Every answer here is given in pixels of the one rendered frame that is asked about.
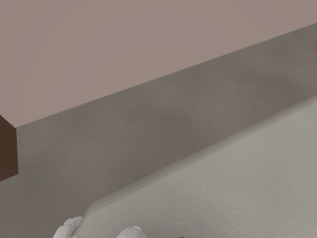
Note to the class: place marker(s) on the left robot thigh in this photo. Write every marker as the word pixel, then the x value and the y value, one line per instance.
pixel 132 233

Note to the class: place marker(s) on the cupboard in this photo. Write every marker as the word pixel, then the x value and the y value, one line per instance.
pixel 8 150

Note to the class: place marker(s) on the left robot hand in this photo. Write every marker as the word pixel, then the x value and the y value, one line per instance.
pixel 68 226

